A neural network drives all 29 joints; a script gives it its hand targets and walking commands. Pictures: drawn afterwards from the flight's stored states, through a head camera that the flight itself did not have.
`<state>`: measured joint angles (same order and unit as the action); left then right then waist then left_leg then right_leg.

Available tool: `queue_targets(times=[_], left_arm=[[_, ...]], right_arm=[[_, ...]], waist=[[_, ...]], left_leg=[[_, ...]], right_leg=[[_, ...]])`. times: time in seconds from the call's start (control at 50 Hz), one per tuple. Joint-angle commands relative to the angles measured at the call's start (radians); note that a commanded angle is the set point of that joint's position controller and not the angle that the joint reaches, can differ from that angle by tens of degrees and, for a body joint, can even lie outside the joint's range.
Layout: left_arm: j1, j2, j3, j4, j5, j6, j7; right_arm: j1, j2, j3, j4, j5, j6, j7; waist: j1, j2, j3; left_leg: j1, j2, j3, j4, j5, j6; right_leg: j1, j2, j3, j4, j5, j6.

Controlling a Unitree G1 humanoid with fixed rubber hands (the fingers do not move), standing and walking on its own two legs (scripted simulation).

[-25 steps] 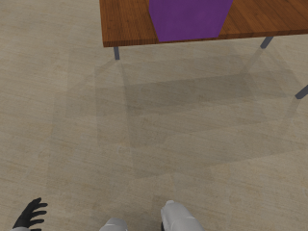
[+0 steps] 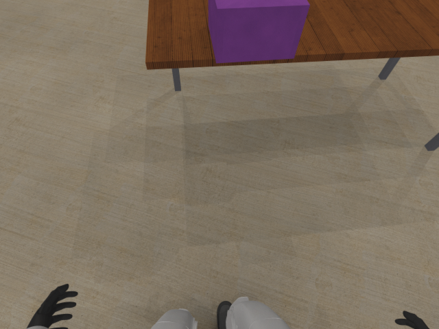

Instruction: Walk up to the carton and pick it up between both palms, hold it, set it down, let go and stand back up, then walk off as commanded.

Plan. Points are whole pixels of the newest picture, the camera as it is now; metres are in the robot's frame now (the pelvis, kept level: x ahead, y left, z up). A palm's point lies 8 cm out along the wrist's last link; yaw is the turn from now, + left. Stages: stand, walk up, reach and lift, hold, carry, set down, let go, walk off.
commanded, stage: walk off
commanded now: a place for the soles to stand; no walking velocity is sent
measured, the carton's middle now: (252, 16) +0.96 -0.08 +0.02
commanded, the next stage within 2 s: stand in 2.00 s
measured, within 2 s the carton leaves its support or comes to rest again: neither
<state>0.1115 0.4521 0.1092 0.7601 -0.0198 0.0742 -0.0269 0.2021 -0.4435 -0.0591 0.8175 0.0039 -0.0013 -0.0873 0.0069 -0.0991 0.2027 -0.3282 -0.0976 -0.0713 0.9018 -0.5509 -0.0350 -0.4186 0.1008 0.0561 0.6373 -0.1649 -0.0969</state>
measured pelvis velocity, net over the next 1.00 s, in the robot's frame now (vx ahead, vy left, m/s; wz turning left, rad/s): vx -0.21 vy -0.09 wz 0.04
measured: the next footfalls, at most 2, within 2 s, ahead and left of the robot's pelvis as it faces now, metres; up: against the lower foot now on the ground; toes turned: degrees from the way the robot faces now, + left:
left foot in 0.06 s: +0.05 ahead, +0.11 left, +0.00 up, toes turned -4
right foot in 0.46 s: -0.10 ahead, -0.19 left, +0.00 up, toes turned +4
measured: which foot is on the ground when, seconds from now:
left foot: up 0.00-0.04, down 0.06-0.48, up 0.50-1.00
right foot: down 0.00-0.08, up 0.10-0.44, down 0.46-1.00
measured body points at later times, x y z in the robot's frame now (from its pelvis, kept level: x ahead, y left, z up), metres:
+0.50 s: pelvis -0.15 -0.08 -0.02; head -0.10 -0.07 +0.42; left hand -0.02 +0.26 -0.12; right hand -0.08 -0.42 -0.12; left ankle +0.00 +0.10 -0.71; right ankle -0.14 -0.19 -0.72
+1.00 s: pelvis -0.21 -0.09 +0.00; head -0.20 -0.09 +0.45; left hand -0.10 +0.25 -0.08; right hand -0.15 -0.42 -0.11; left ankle -0.18 +0.01 -0.71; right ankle -0.14 -0.19 -0.72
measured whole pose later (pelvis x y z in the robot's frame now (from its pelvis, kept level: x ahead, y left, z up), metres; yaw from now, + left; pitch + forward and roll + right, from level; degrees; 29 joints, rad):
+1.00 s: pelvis -0.21 -0.09 +0.00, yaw +2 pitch -3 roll +0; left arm 0.20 0.42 0.08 0.76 -0.02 0.03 -0.03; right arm 0.35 -0.44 -0.06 0.83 0.00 0.00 0.00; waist 0.01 0.01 0.08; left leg -0.34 -0.09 -0.07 0.76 -0.43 0.00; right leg -0.35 0.03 0.01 0.65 -0.24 -0.04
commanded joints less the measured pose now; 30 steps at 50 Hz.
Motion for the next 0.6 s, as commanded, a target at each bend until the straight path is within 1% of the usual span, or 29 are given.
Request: queue_targets(times=[0.0,0.02,0.04,0.06,0.08,0.1,0.12,0.14,0.16,0.18,0.2,0.22,0.26,0.28,0.3,0.32,0.34,0.36,0.38,0.4,0.42,0.44,0.46,0.48,0.5,0.52,0.54,0.56,0.58], left_arm=[[-0.122,0.129,0.043,-0.117,0.062,0.02,-0.004],[-0.071,0.114,0.047,-0.097,0.051,0.028,-0.003],[0.001,0.169,0.066,-0.085,0.06,0.03,0.007],[0.092,0.18,0.066,-0.079,0.058,0.034,0.003],[0.156,0.191,0.066,-0.073,0.063,0.039,-0.005],[0.184,0.196,0.069,-0.061,0.058,0.04,-0.003],[0.202,0.188,0.067,-0.05,0.052,0.041,-0.003],[0.2,0.182,0.066,-0.057,0.048,0.04,-0.004],[0.181,0.173,0.067,-0.056,0.051,0.037,-0.009],[0.172,0.178,0.07,-0.06,0.055,0.032,-0.013],[0.158,0.173,0.068,-0.067,0.058,0.029,-0.015],[0.154,0.171,0.068,-0.074,0.06,0.028,-0.017],[0.171,0.169,0.07,-0.065,0.066,0.028,-0.021],[0.186,0.172,0.07,-0.054,0.065,0.027,-0.022],[0.197,0.163,0.071,-0.048,0.066,0.024,-0.023],[0.203,0.155,0.07,-0.044,0.065,0.021,-0.025],[0.21,0.155,0.068,-0.048,0.063,0.018,-0.026],[0.229,0.152,0.067,-0.051,0.062,0.014,-0.03],[0.27,0.151,0.069,-0.041,0.059,0.007,-0.032],[0.334,0.142,0.069,-0.017,0.057,-0.001,-0.032],[0.334,0.159,0.07,-0.011,0.066,-0.01,-0.026],[0.269,0.214,0.071,-0.042,0.072,-0.022,-0.011],[0.141,0.239,0.065,-0.083,0.077,-0.021,-0.001],[0.083,0.259,0.077,-0.09,0.084,-0.018,0.005],[0.034,0.256,0.075,-0.095,0.086,-0.02,0.014],[-0.032,0.235,0.06,-0.108,0.079,-0.031,0.022],[-0.06,0.221,0.055,-0.107,0.074,-0.033,0.025],[-0.063,0.207,0.05,-0.105,0.068,-0.037,0.026],[-0.051,0.191,0.049,-0.092,0.064,-0.043,0.028]], right_arm=[[0.296,-0.244,-0.091,0.114,-0.006,-0.001,0.015],[0.187,-0.298,-0.096,0.069,-0.029,-0.004,0.013],[0.097,-0.316,-0.092,-0.001,-0.031,-0.01,0.004],[0.017,-0.281,-0.074,-0.055,-0.04,-0.014,-0.002],[-0.028,-0.287,-0.07,-0.086,-0.041,-0.009,-0.008],[-0.073,-0.278,-0.068,-0.103,-0.045,-0.011,-0.013],[-0.094,-0.26,-0.067,-0.112,-0.046,-0.014,-0.014],[-0.081,-0.245,-0.065,-0.121,-0.042,-0.018,-0.011],[-0.052,-0.22,-0.065,-0.119,-0.038,-0.022,-0.013],[-0.016,-0.219,-0.066,-0.12,-0.03,-0.024,-0.012],[0.025,-0.214,-0.067,-0.106,-0.026,-0.026,-0.008],[0.069,-0.225,-0.071,-0.092,-0.02,-0.028,-0.007],[0.105,-0.248,-0.085,-0.082,-0.021,-0.027,-0.005],[0.1,-0.258,-0.089,-0.074,-0.02,-0.025,-0.004],[0.094,-0.258,-0.091,-0.072,-0.023,-0.023,0.0],[0.083,-0.262,-0.095,-0.07,-0.026,-0.021,0.0],[0.075,-0.273,-0.099,-0.072,-0.026,-0.015,0.0],[0.05,-0.28,-0.101,-0.085,-0.029,-0.009,0.003],[0.002,-0.278,-0.098,-0.095,-0.032,-0.001,0.005],[-0.025,-0.262,-0.092,-0.102,-0.031,0.01,0.007],[-0.019,-0.211,-0.078,-0.097,-0.03,0.014,0.005],[0.028,-0.141,-0.06,-0.094,-0.012,0.022,0.004],[0.048,-0.161,-0.066,-0.072,-0.012,0.026,0.003],[0.012,-0.183,-0.073,-0.065,-0.015,0.023,0.005],[0.018,-0.191,-0.07,-0.059,-0.012,0.023,0.004],[0.052,-0.21,-0.072,-0.034,-0.003,0.022,0.007],[0.101,-0.225,-0.075,-0.021,0.003,0.021,0.009],[0.12,-0.228,-0.07,-0.011,0.006,0.017,0.014],[0.149,-0.232,-0.067,0.004,0.0,0.015,0.021]], waist=[[-0.106,0.146,-0.242],[-0.088,0.383,-0.19],[-0.049,0.236,-0.143],[0.014,0.152,-0.104],[0.026,0.194,-0.092],[0.033,0.198,-0.041],[0.045,0.214,0.006],[0.042,0.216,-0.006],[0.029,0.205,-0.017],[0.01,0.194,-0.038],[-0.012,0.211,-0.052],[-0.03,0.223,-0.077],[-0.041,0.254,-0.138],[-0.041,0.283,-0.159],[-0.032,0.319,-0.189],[-0.029,0.333,-0.205],[-0.018,0.353,-0.22],[-0.004,0.381,-0.234],[0.025,0.384,-0.223],[0.062,0.317,-0.229],[0.071,0.157,-0.184],[0.057,-0.158,-0.128],[0.03,-0.12,-0.067],[0.052,-0.114,-0.053],[0.036,-0.109,-0.023],[0.005,-0.067,0.007],[-0.022,-0.065,-0.005],[-0.019,-0.071,-0.028],[-0.012,-0.065,-0.058]], left_leg=[[0.3,0.162,-0.014,-0.486,0.252,0.168],[0.099,0.4,-0.397,-0.604,0.076,0.28],[-0.108,0.514,-0.524,-0.657,-0.073,0.323],[-0.214,0.48,-0.449,-0.693,-0.099,0.279],[-0.31,0.469,-0.407,-0.73,-0.179,0.245],[-0.356,0.472,-0.429,-0.708,-0.148,0.266],[-0.369,0.444,-0.404,-0.699,-0.13,0.255],[-0.298,0.403,-0.36,-0.668,-0.09,0.236],[-0.242,0.376,-0.344,-0.639,-0.081,0.221],[-0.17,0.372,-0.339,-0.616,-0.044,0.22],[-0.077,0.369,-0.348,-0.581,0.002,0.23],[-0.008,0.368,-0.363,-0.556,0.042,0.228],[0.099,0.362,-0.362,-0.532,0.05,0.215],[0.132,0.363,-0.349,-0.517,0.081,0.211],[0.155,0.357,-0.326,-0.494,0.129,0.212],[0.147,0.365,-0.304,-0.481,0.175,0.218],[0.11,0.383,-0.299,-0.477,0.218,0.217],[0.026,0.386,-0.261,-0.477,0.22,0.209],[-0.075,0.368,-0.232,-0.453,0.187,0.192],[-0.169,0.32,-0.183,-0.354,0.133,0.165],[-0.262,0.217,-0.11,-0.155,0.023,0.126],[-0.314,0.007,-0.024,0.145,-0.093,0.069],[-0.264,-0.019,-0.107,0.3,-0.064,0.03],[-0.205,-0.046,-0.141,0.361,-0.014,0.041],[-0.192,-0.044,-0.173,0.39,0.043,0.049],[-0.201,-0.048,-0.215,0.4,0.094,0.042],[-0.199,-0.045,-0.211,0.402,0.113,0.033],[-0.216,-0.032,-0.196,0.38,0.132,0.019],[-0.23,-0.038,-0.176,0.36,0.155,0.01]], right_leg=[[-0.089,-0.069,0.158,-0.066,-0.408,0.135],[-0.109,0.067,0.093,0.402,-0.444,0.117],[-0.06,0.064,0.137,0.594,-0.41,0.083],[0.003,0.07,0.156,0.674,-0.366,0.07],[0.056,0.059,0.158,0.722,-0.359,0.072],[0.043,0.054,0.169,0.783,-0.331,0.081],[0.024,0.049,0.157,0.819,-0.289,0.094],[-0.001,0.05,0.159,0.817,-0.278,0.102],[-0.016,0.045,0.152,0.816,-0.263,0.112],[-0.038,0.045,0.152,0.801,-0.274,0.116],[-0.098,0.04,0.171,0.769,-0.283,0.122],[-0.119,0.038,0.185,0.718,-0.301,0.122],[-0.125,0.013,0.174,0.565,-0.345,0.127],[-0.111,-0.006,0.16,0.479,-0.361,0.124],[-0.091,-0.028,0.147,0.394,-0.387,0.122],[-0.056,-0.053,0.119,0.313,-0.414,0.114],[0.01,-0.087,0.098,0.224,-0.414,0.099],[0.117,-0.115,0.058,0.131,-0.41,0.083],[0.227,-0.136,0.041,-0.008,-0.365,0.075],[0.339,-0.147,0.056,-0.121,-0.278,0.077],[0.322,-0.154,0.17,-0.174,-0.282,0.068],[0.136,-0.28,0.494,-0.311,-0.349,0.031],[-0.083,-0.363,0.565,-0.378,-0.397,-0.001],[-0.186,-0.397,0.603,-0.432,-0.48,-0.04],[-0.207,-0.373,0.581,-0.432,-0.486,-0.031],[-0.186,-0.306,0.49,-0.399,-0.443,0.031],[-0.148,-0.271,0.442,-0.372,-0.403,0.061],[-0.061,-0.26,0.396,-0.342,-0.374,0.072],[0.025,-0.255,0.371,-0.325,-0.361,0.073]])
